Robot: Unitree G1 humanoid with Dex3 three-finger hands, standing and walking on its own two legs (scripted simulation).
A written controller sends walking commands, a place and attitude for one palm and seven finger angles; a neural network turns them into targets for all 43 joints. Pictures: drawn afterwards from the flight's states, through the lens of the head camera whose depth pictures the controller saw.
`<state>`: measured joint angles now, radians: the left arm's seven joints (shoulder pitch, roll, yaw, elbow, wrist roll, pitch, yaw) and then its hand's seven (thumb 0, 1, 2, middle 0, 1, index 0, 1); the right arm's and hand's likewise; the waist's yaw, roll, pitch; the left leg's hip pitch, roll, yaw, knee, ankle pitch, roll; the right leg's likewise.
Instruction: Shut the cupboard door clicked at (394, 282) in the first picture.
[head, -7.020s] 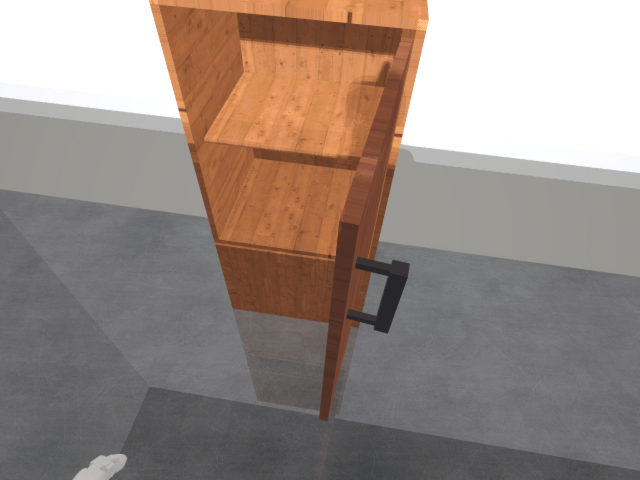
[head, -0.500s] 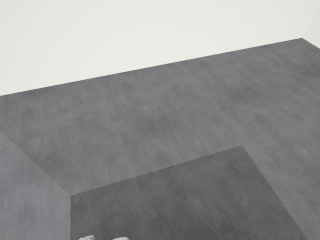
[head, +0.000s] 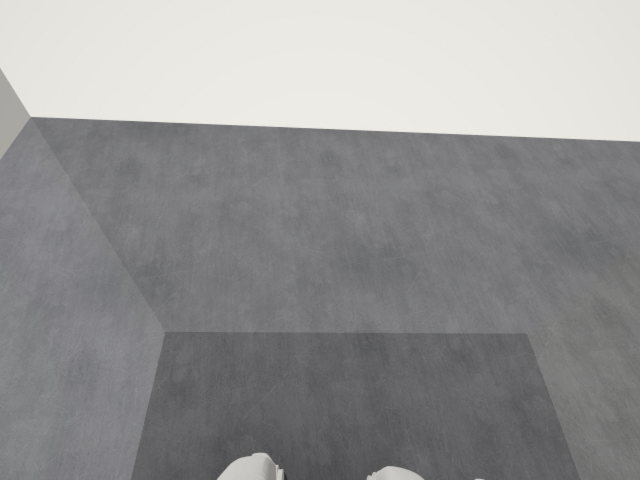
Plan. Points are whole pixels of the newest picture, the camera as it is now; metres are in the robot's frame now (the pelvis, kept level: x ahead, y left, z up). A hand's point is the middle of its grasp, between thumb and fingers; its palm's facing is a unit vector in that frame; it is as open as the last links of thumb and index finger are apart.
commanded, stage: walk to a spot facing it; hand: left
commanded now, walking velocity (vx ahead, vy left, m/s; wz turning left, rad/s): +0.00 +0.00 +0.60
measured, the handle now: out of the picture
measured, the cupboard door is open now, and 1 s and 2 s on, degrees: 83 83 83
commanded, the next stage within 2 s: none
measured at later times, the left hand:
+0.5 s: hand out of the picture +0.04 +0.15 -0.13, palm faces +0.31 -0.91 -0.29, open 7.4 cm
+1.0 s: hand out of the picture -0.03 +0.20 -0.14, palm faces +0.60 -0.74 -0.29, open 7.4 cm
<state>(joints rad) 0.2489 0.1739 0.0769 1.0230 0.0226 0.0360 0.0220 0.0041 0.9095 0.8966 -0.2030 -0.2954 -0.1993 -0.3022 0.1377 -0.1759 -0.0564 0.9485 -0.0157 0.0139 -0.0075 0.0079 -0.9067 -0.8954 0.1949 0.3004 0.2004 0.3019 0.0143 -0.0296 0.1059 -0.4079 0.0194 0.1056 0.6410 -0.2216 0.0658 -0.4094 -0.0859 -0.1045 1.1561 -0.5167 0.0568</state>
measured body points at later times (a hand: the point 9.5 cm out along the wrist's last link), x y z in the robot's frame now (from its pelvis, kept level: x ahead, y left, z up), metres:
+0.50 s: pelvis +0.02 -0.06 +0.02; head +0.05 -0.08 +0.47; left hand +0.02 +0.20 -0.11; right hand +0.15 -0.30 -0.14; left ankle -0.01 +0.08 -0.63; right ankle +0.02 -0.18 -0.72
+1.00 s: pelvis +0.02 -0.05 +0.01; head +0.06 -0.03 +0.46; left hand -0.06 +0.23 -0.12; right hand +0.25 -0.19 -0.13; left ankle -0.04 +0.07 -0.72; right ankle +0.11 -0.16 -0.69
